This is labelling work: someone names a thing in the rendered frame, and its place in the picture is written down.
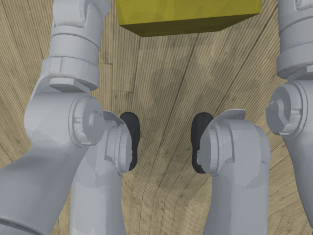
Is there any robot right upper arm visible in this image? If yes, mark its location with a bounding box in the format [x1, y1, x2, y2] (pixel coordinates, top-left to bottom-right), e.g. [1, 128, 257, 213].
[266, 80, 313, 235]

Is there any robot right foot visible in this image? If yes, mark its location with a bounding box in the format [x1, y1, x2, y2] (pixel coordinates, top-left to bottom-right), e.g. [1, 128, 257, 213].
[191, 112, 214, 174]

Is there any robot left upper arm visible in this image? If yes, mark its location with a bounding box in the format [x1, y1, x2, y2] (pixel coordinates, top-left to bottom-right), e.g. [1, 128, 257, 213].
[0, 92, 106, 235]

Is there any right robot forearm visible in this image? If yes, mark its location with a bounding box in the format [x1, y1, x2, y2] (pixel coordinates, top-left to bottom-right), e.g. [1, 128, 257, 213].
[276, 0, 313, 82]

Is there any robot foot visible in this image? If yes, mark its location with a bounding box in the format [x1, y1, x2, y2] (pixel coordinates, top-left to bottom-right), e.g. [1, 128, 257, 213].
[191, 112, 214, 174]
[119, 112, 140, 171]

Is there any carton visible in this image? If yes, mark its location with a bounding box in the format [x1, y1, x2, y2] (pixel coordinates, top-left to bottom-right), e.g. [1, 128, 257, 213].
[115, 0, 262, 37]

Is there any left robot forearm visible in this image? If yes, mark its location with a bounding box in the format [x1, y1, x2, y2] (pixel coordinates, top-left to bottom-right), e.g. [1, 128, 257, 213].
[28, 0, 111, 104]

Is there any robot left foot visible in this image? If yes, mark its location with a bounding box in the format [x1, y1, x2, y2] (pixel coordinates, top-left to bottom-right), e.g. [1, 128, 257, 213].
[119, 112, 140, 171]

